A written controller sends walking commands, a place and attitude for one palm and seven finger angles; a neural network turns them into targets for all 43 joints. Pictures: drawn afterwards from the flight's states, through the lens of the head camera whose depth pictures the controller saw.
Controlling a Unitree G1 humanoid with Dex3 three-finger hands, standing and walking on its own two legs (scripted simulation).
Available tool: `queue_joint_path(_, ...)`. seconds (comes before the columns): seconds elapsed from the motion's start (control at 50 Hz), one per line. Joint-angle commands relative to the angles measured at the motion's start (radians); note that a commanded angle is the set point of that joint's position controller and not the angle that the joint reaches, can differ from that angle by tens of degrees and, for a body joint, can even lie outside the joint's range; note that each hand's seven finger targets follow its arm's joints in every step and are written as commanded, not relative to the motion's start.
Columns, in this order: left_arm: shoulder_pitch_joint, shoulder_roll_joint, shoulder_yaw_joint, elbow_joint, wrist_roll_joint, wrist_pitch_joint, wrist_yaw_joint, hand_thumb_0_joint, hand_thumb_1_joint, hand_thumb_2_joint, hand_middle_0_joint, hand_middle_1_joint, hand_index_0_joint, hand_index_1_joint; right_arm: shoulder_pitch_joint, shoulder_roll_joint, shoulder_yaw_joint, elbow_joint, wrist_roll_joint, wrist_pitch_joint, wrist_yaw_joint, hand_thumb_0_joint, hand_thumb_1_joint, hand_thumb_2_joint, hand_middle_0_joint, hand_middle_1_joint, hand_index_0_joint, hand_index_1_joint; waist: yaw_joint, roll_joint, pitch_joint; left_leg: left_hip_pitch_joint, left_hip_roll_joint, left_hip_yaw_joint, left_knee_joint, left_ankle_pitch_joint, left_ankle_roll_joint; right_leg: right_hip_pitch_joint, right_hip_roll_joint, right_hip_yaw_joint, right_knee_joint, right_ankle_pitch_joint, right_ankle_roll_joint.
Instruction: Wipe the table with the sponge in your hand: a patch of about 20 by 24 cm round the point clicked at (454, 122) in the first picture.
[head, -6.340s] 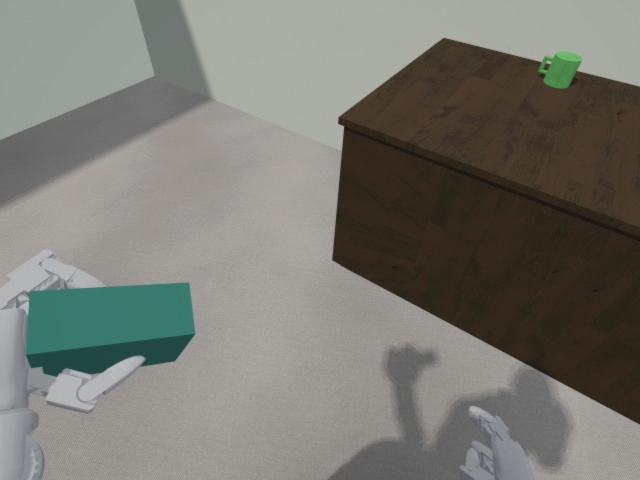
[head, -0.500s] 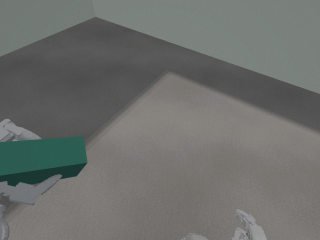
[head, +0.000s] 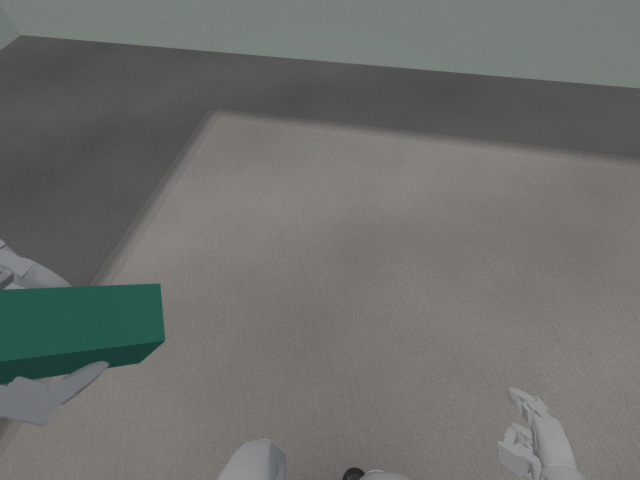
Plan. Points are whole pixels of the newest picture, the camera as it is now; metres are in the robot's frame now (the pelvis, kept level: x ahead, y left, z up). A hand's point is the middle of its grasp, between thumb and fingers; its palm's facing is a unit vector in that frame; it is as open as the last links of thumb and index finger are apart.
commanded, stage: turn to face it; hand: left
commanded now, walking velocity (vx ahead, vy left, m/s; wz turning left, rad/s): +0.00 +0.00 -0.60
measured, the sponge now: (100, 331) +0.22 +0.21 +0.15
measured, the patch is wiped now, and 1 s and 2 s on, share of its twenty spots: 0.00 0.00 0.00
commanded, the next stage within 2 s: none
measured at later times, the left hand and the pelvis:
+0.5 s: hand (152, 378) +0.18 +0.14 +0.17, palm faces +0.17 -0.86 -0.48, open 9.8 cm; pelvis -0.09 -0.04 -0.01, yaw -18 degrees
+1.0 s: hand (276, 449) +0.14 +0.04 +0.17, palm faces -0.06 -0.87 -0.49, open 9.8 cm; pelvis -0.18 -0.07 -0.01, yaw -35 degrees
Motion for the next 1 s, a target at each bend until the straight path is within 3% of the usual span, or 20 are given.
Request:
queue_joint_path(0.0, -0.080, 0.144, 0.103, -0.172, -0.007, -0.046, 0.035, 0.000, 0.100, 1.300, -1.200, -1.600, -1.200, -1.600, -0.069, -0.047, 0.002, -0.161, -0.002, -0.044, 0.003, 0.000, -0.900, -0.900, 0.200, 0.300, 0.200, 0.300, 0.035, -0.121, -0.257, 0.046, -0.006, -0.014, -0.148, -0.037, 0.012, 0.163, -0.283, 0.388, -0.227, -0.016, -0.021)
queue_joint_path(0.18, -0.190, 0.134, 0.052, -0.167, 0.024, -0.056, 0.007, 0.000, 0.100, 1.300, -1.200, -1.600, -1.200, -1.600, -0.016, -0.036, 0.014, -0.176, -0.008, -0.015, 0.022, 0.000, -0.900, -0.900, 0.200, 0.300, 0.200, 0.300, 0.029, -0.110, -0.261, 0.379, -0.051, 0.060, -0.662, -0.082, 0.079, -0.009, -0.189, 0.417, -0.315, -0.260, 0.076)
queue_joint_path(0.2, -0.206, 0.134, 0.047, -0.169, 0.026, -0.064, 0.000, 0.000, 0.100, 1.300, -1.200, -1.600, -1.200, -1.600, 0.002, -0.041, 0.013, -0.174, -0.011, -0.015, 0.023, 0.000, -0.900, -0.900, 0.200, 0.300, 0.200, 0.300, 0.013, -0.050, -0.260, 0.473, -0.013, 0.051, -0.749, -0.061, 0.105, -0.075, -0.144, 0.383, -0.254, -0.269, 0.109)
queue_joint_path(0.24, -0.244, 0.139, 0.059, -0.209, 0.029, -0.081, -0.018, 0.000, 0.100, 1.300, -1.200, -1.600, -1.200, -1.600, -0.054, -0.058, 0.008, -0.204, -0.025, -0.031, 0.018, 0.000, -0.900, -0.900, 0.200, 0.300, 0.200, 0.300, 0.029, 0.250, -0.185, 0.491, 0.326, -0.225, -0.914, -0.029, 0.224, -0.270, 0.011, 0.163, 0.250, -0.267, 0.147)
queue_joint_path(0.26, -0.260, 0.165, 0.077, -0.237, 0.050, -0.084, -0.018, 0.000, 0.100, 1.300, -1.200, -1.600, -1.200, -1.600, -0.056, -0.027, 0.010, -0.214, -0.015, -0.050, 0.014, 0.000, -0.900, -0.900, 0.200, 0.300, 0.200, 0.300, 0.033, 0.238, -0.160, 0.397, 0.440, -0.217, -0.893, 0.095, 0.274, -0.288, -0.020, 0.064, 0.549, -0.270, 0.164)
queue_joint_path(0.3, -0.205, 0.163, 0.112, -0.197, 0.050, -0.076, -0.017, 0.000, 0.100, 1.300, -1.200, -1.600, -1.200, -1.600, -0.056, -0.015, 0.007, -0.200, -0.001, -0.059, 0.017, 0.000, -0.900, -0.900, 0.200, 0.300, 0.200, 0.300, 0.046, 0.218, -0.150, 0.198, 0.402, -0.035, -0.874, 0.098, 0.256, -0.199, -0.061, 0.048, 0.796, -0.272, 0.166)
queue_joint_path(0.34, -0.229, 0.107, 0.052, -0.233, 0.038, -0.061, -0.018, 0.000, 0.100, 1.300, -1.200, -1.600, -1.200, -1.600, -0.043, -0.017, 0.013, -0.195, 0.010, -0.075, 0.030, 0.000, -0.900, -0.900, 0.200, 0.300, 0.200, 0.300, 0.038, 0.235, -0.081, 0.257, 0.362, 0.073, -0.813, 0.186, 0.226, -0.263, -0.111, 0.002, 0.698, -0.279, 0.174)
queue_joint_path(0.42, -0.260, 0.081, -0.003, -0.180, 0.038, -0.050, 0.000, 0.000, 0.100, 1.300, -1.200, -1.600, -1.200, -1.600, 0.036, -0.053, 0.010, -0.177, 0.016, -0.117, 0.022, 0.000, -0.900, -0.900, 0.200, 0.300, 0.200, 0.300, 0.006, 0.192, -0.094, 0.332, 0.326, 0.126, -0.699, 0.487, 0.143, -0.061, -0.076, -0.129, 0.268, -0.270, 0.184)
queue_joint_path(0.48, -0.301, 0.108, 0.013, -0.149, 0.049, -0.040, 0.002, 0.000, 0.100, 1.300, -1.200, -1.600, -1.200, -1.600, 0.040, -0.060, 0.008, -0.167, 0.013, -0.138, 0.020, 0.000, -0.900, -0.900, 0.200, 0.300, 0.200, 0.300, 0.010, 0.180, -0.148, 0.329, 0.285, 0.167, -0.497, 0.507, 0.100, 0.125, -0.042, -0.190, 0.036, -0.108, 0.181)
queue_joint_path(0.5, -0.312, 0.132, 0.032, -0.150, 0.053, -0.043, 0.003, 0.000, 0.100, 1.300, -1.200, -1.600, -1.200, -1.600, 0.040, -0.053, 0.008, -0.163, 0.018, -0.143, 0.024, 0.000, -0.900, -0.900, 0.200, 0.300, 0.200, 0.300, 0.013, 0.101, -0.181, 0.293, 0.248, 0.184, -0.357, 0.440, 0.077, 0.210, -0.092, -0.134, -0.048, 0.021, 0.154)
queue_joint_path(0.54, -0.219, 0.237, 0.138, -0.134, 0.056, -0.059, 0.023, 0.000, 0.100, 1.300, -1.200, -1.600, -1.200, -1.600, -0.020, -0.009, 0.025, -0.187, 0.006, -0.139, 0.016, 0.000, -0.900, -0.900, 0.200, 0.300, 0.200, 0.300, 0.040, -0.265, -0.244, -0.079, 0.034, 0.113, 0.048, -0.263, 0.009, 0.385, -0.409, 0.382, -0.052, 0.757, -0.037)
queue_joint_path(0.58, -0.141, 0.239, 0.170, -0.217, 0.016, -0.064, 0.018, 0.000, 0.100, 1.300, -1.200, -1.600, -1.200, -1.600, -0.042, -0.014, 0.010, -0.184, 0.016, -0.114, 0.017, 0.000, -0.900, -0.900, 0.200, 0.300, 0.200, 0.300, 0.036, -0.210, -0.279, -0.045, 0.075, -0.058, 0.178, -0.184, 0.011, 0.299, -0.413, 0.392, -0.078, 0.492, -0.040)
queue_joint_path(0.62, 0.000, 0.232, 0.219, -0.286, -0.007, -0.085, 0.019, 0.000, 0.100, 1.300, -1.200, -1.600, -1.200, -1.600, -0.073, 0.021, 0.044, -0.172, 0.005, -0.083, 0.029, 0.000, -0.900, -0.900, 0.200, 0.300, 0.200, 0.300, 0.036, -0.078, -0.312, -0.092, 0.066, -0.051, 0.144, -0.100, 0.005, 0.343, -0.353, 0.303, -0.031, 0.433, -0.058)
queue_joint_path(0.66, 0.041, 0.223, 0.243, -0.330, -0.012, -0.094, 0.021, 0.000, 0.100, 1.300, -1.200, -1.600, -1.200, -1.600, -0.078, 0.012, 0.040, -0.177, 0.005, -0.056, 0.037, 0.000, -0.900, -0.900, 0.200, 0.300, 0.200, 0.300, 0.021, -0.056, -0.348, -0.023, 0.058, -0.011, -0.015, -0.074, 0.003, 0.321, -0.327, 0.242, -0.051, 0.365, -0.051)
queue_joint_path(0.78, 0.069, 0.185, 0.231, -0.230, -0.011, -0.069, 0.029, 0.000, 0.100, 1.300, -1.200, -1.600, -1.200, -1.600, -0.055, -0.015, 0.011, -0.168, 0.005, -0.049, 0.028, 0.000, -0.900, -0.900, 0.200, 0.300, 0.200, 0.300, 0.030, -0.142, -0.293, 0.132, 0.003, 0.019, -0.315, -0.074, 0.020, 0.156, -0.292, 0.366, -0.121, 0.132, -0.060)
queue_joint_path(0.86, 0.013, 0.142, 0.156, -0.175, -0.001, -0.043, 0.015, 0.000, 0.100, 1.300, -1.200, -1.600, -1.200, -1.600, -0.019, -0.031, 0.022, -0.164, 0.011, -0.038, 0.027, 0.000, -0.900, -0.900, 0.200, 0.300, 0.200, 0.300, 0.010, -0.110, -0.277, 0.363, 0.016, 0.027, -0.621, 0.030, 0.054, -0.010, -0.229, 0.362, -0.107, -0.050, 0.016)
queue_joint_path(0.88, -0.025, 0.134, 0.132, -0.181, 0.003, -0.046, 0.010, 0.000, 0.100, 1.300, -1.200, -1.600, -1.200, -1.600, -0.011, -0.040, 0.021, -0.168, 0.006, -0.039, 0.019, 0.000, -0.900, -0.900, 0.200, 0.300, 0.200, 0.300, 0.004, -0.064, -0.256, 0.426, 0.064, 0.000, -0.705, 0.029, 0.082, -0.084, -0.179, 0.329, -0.046, -0.119, 0.051)
queue_joint_path(0.92, -0.090, 0.126, 0.110, -0.200, 0.022, -0.057, 0.003, 0.000, 0.100, 1.300, -1.200, -1.600, -1.200, -1.600, -0.040, -0.059, 0.014, -0.189, 0.000, -0.051, 0.000, 0.000, -0.900, -0.900, 0.200, 0.300, 0.200, 0.300, 0.023, 0.214, -0.192, 0.422, 0.375, -0.241, -0.833, 0.153, 0.226, -0.251, -0.022, 0.119, 0.363, -0.351, 0.136)
queue_joint_path(0.94, -0.154, 0.160, 0.117, -0.213, 0.042, -0.060, 0.006, 0.000, 0.100, 1.300, -1.200, -1.600, -1.200, -1.600, -0.054, -0.027, 0.022, -0.180, 0.003, -0.061, -0.008, 0.000, -0.900, -0.900, 0.200, 0.300, 0.200, 0.300, 0.033, 0.254, -0.179, 0.318, 0.445, -0.230, -0.845, 0.180, 0.270, -0.232, -0.050, 0.043, 0.620, -0.358, 0.156)
queue_joint_path(0.98, -0.210, 0.106, 0.047, -0.199, 0.054, -0.056, 0.001, 0.000, 0.100, 1.300, -1.200, -1.600, -1.200, -1.600, -0.045, -0.017, 0.025, -0.173, -0.004, -0.073, -0.005, 0.000, -0.900, -0.900, 0.200, 0.300, 0.200, 0.300, 0.020, 0.203, -0.102, 0.182, 0.415, -0.127, -0.825, 0.220, 0.275, -0.211, -0.098, 0.047, 0.761, -0.326, 0.168)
